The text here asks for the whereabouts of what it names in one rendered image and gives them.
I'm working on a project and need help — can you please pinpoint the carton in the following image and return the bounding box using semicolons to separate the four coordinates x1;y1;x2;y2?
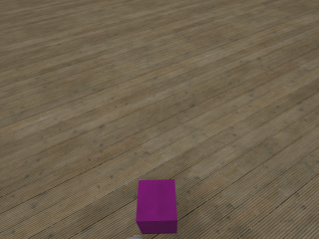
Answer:
136;179;177;234

